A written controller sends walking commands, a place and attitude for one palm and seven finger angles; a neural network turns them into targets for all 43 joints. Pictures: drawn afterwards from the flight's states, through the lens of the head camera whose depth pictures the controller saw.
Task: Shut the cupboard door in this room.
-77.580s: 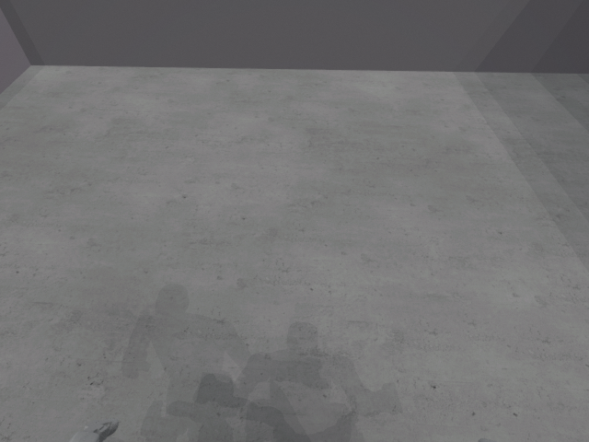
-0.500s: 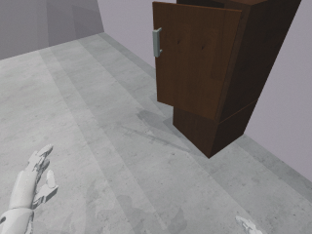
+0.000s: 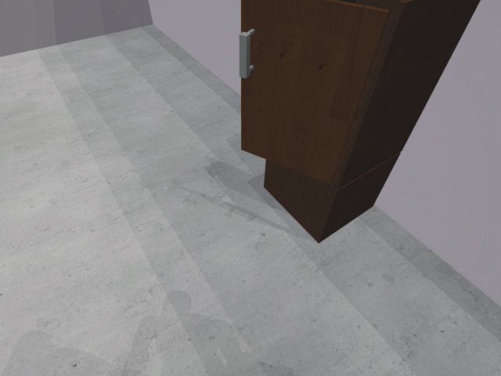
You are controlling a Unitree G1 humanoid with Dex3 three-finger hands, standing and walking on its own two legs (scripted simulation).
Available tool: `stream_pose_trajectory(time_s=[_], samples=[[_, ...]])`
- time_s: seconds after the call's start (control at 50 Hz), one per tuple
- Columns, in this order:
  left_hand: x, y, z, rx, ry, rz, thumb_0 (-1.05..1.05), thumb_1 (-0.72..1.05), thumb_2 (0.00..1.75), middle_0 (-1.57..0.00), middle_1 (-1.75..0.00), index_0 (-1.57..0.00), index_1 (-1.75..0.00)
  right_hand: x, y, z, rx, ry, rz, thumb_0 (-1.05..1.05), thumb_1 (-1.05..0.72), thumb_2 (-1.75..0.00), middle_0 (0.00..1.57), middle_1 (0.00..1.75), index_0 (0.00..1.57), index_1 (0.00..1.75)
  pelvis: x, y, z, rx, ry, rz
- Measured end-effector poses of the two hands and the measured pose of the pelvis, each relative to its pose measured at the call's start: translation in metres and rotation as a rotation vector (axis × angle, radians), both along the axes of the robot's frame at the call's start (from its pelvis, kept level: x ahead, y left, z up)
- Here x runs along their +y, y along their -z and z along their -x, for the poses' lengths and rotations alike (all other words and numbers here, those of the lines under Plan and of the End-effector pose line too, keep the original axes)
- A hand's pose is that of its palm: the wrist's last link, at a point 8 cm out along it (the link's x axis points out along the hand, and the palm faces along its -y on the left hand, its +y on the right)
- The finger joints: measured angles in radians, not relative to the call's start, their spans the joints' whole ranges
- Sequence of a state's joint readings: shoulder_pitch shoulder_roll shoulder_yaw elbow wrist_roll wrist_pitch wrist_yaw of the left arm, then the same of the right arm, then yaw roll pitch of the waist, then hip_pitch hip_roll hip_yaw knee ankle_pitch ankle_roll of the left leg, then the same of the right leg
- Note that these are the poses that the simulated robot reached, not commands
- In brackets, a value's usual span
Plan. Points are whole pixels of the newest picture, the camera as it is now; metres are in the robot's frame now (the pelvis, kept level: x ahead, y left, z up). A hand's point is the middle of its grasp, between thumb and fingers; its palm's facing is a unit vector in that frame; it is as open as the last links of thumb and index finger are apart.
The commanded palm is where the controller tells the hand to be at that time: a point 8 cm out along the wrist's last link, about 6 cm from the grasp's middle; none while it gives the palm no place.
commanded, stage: let the arm hang, fingers relaxed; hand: left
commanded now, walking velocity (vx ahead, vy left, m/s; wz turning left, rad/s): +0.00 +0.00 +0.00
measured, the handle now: (248, 53) +0.97 +0.06 +0.06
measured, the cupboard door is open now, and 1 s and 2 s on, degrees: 26 26 26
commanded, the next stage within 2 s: look to check the result in 0.50 s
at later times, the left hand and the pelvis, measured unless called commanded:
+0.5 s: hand out of the picture +0.07 +0.22 -0.16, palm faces -0.03 -0.96 -0.27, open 7.4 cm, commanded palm none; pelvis +0.01 +0.00 +0.00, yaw -1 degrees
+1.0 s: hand out of the picture +0.08 +0.24 -0.16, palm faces -0.02 -0.94 -0.33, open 7.4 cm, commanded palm none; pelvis +0.03 +0.00 +0.01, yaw -1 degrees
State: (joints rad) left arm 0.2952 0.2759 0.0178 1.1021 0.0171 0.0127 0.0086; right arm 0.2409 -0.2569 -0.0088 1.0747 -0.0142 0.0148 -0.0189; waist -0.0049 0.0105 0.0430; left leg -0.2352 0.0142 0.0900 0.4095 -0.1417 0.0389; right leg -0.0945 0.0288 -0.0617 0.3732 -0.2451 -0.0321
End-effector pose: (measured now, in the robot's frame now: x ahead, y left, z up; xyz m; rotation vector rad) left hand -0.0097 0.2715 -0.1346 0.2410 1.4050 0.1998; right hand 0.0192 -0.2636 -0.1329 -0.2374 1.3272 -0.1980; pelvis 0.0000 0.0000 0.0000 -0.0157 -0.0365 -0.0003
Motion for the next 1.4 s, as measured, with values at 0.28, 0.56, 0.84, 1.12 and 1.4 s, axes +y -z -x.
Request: stream_pose_trajectory(time_s=[0.28, 0.56, 0.84, 1.12, 1.4], samples=[[0.009, -0.011, -0.053, -0.119, 0.048, -0.034, 0.01, 0.91, 0.89, -0.20, -0.29, -0.20, -0.30, 0.005, 0.002, -0.015, -0.038, 0.010, -0.027, 0.00, -0.91, -0.89, 0.20, 0.30, 0.21, 0.30, 0.002, -0.003, -0.004, -0.005, 0.011, -0.011], [-0.005, -0.003, -0.074, -0.123, 0.064, 0.017, 0.01, 0.91, 0.89, -0.21, -0.30, -0.20, -0.30, -0.017, -0.012, -0.028, -0.036, 0.010, 0.041, 0.00, -0.91, -0.89, 0.20, 0.29, 0.21, 0.30, 0.000, -0.005, -0.014, 0.005, 0.010, -0.013], [0.008, -0.010, -0.074, -0.080, 0.045, -0.031, 0.01, 0.91, 0.89, -0.20, -0.29, -0.20, -0.30, -0.016, -0.009, -0.054, -0.044, -0.014, 0.026, 0.00, -0.91, -0.89, 0.20, 0.29, 0.21, 0.30, -0.002, -0.005, -0.026, 0.013, 0.007, -0.016], [0.004, -0.014, -0.093, -0.111, 0.054, -0.041, 0.01, 0.91, 0.89, -0.20, -0.29, -0.20, -0.30, -0.020, -0.008, -0.074, -0.074, -0.019, 0.019, 0.00, -0.91, -0.89, 0.20, 0.30, 0.21, 0.30, -0.007, -0.006, -0.037, 0.012, 0.010, -0.022], [-0.018, 0.001, -0.085, -0.129, -0.021, -0.011, 0.00, 0.91, 0.89, -0.20, -0.29, -0.20, -0.30, -0.010, 0.007, -0.061, 0.012, -0.041, -0.009, 0.00, -0.91, -0.90, 0.20, 0.29, 0.20, 0.30, -0.012, 0.004, -0.035, 0.012, -0.060, -0.015]])
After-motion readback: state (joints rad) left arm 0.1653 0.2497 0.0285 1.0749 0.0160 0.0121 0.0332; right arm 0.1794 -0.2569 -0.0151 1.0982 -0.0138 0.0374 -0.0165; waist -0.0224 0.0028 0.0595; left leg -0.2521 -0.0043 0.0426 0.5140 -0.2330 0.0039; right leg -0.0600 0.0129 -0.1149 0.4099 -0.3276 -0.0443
